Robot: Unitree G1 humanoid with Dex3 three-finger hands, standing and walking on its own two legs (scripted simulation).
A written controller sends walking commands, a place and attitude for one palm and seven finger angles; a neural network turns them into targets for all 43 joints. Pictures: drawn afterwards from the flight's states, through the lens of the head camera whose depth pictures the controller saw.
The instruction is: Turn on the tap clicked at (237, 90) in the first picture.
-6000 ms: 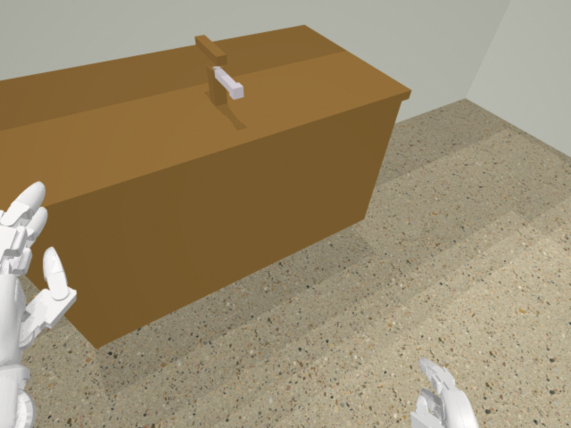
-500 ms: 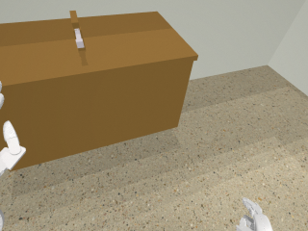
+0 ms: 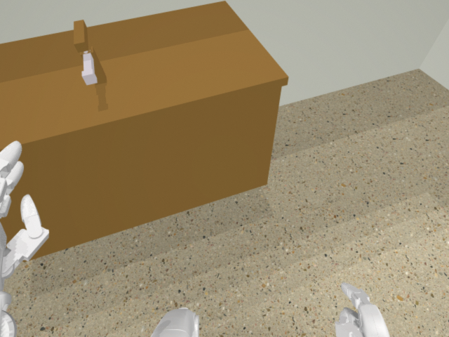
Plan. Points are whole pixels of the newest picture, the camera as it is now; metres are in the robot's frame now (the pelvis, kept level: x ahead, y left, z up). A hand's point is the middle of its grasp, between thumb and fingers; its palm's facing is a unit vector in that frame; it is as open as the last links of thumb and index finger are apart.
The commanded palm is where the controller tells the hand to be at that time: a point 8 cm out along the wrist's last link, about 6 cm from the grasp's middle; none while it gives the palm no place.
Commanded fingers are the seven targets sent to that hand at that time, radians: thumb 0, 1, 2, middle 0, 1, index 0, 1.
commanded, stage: take the last steps up to it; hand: left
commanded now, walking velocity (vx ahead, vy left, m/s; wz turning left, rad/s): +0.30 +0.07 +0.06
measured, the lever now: (89, 77) +0.71 +0.40 +0.05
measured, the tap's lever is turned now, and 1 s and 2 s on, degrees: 0 0 0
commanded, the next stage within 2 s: come to a stop and stand still in 1.08 s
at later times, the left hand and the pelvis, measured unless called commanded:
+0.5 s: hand (60, 153) +0.33 +0.25 +0.18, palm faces +0.38 -0.83 -0.41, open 7.4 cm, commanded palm +0.27 +0.30 +0.18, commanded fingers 0.00 0.90 0.90 -0.20 -0.30 -0.20 -0.30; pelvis +0.11 +0.02 +0.00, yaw -1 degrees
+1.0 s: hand (105, 104) +0.43 +0.22 +0.18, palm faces +0.37 -0.80 -0.47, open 7.4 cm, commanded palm +0.38 +0.27 +0.18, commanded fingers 0.00 0.90 0.90 -0.20 -0.30 -0.20 -0.30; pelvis +0.22 -0.01 +0.00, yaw +0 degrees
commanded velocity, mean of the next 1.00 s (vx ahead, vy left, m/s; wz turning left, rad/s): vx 0.27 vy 0.05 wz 0.03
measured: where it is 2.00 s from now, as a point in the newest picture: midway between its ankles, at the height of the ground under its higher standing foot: (241, 326)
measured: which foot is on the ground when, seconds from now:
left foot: up 0.00-0.22, down 0.24-0.64, up 0.66-1.00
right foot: down 0.00-0.24, up 0.26-0.60, down 0.62-1.00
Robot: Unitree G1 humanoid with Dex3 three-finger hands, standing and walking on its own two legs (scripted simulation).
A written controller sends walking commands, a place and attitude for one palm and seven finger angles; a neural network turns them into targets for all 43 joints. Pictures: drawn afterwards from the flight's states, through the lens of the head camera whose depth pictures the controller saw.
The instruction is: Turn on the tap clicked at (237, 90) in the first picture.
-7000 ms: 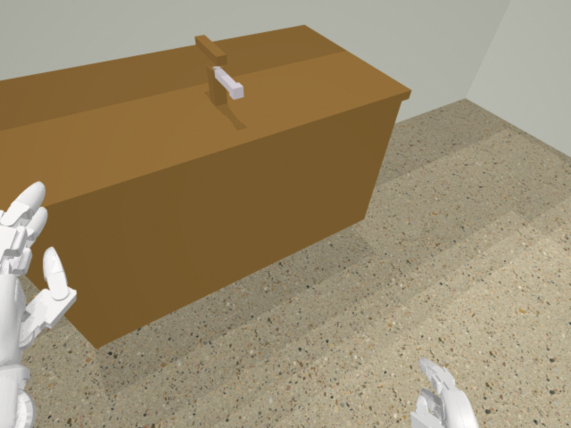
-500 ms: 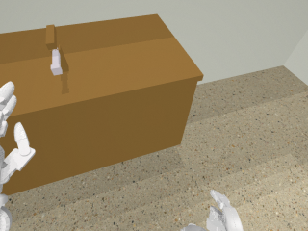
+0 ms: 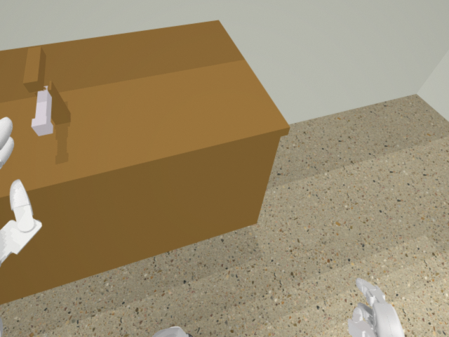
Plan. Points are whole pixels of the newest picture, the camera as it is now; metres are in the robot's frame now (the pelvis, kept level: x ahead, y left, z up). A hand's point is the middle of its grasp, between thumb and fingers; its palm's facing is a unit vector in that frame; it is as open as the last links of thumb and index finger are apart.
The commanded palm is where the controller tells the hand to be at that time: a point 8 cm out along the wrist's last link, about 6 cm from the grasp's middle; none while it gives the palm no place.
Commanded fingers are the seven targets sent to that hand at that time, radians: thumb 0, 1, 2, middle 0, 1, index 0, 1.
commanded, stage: take the last steps up to it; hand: left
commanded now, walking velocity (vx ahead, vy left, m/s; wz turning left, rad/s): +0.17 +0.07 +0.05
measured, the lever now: (42, 126) +0.49 +0.41 +0.05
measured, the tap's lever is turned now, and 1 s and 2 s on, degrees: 0 0 0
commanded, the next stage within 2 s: come to a stop and stand still in 0.08 s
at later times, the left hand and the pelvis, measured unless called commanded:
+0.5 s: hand (66, 194) +0.26 +0.22 +0.17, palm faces +0.43 -0.79 -0.44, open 7.4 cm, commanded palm +0.20 +0.26 +0.18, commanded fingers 0.00 0.90 0.90 -0.20 -0.30 -0.20 -0.30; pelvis +0.05 -0.02 +0.00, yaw +1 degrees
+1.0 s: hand (17, 265) +0.18 +0.24 +0.16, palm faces +0.49 -0.80 -0.34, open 7.4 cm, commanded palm +0.12 +0.27 +0.18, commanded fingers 0.00 0.90 0.90 -0.20 -0.30 -0.20 -0.30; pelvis -0.03 -0.01 +0.00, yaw +2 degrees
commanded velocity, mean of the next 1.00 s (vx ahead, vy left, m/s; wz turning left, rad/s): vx -0.03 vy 0.04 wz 0.01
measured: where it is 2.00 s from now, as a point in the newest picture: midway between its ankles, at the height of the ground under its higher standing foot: outside the picture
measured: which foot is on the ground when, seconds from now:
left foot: up 0.00-0.02, down 0.04-0.38, up 0.40-0.68, down 0.70-1.00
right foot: down 0.00-0.04, up 0.06-0.32, down 0.34-0.76, up 0.78-0.90, down 0.92-1.00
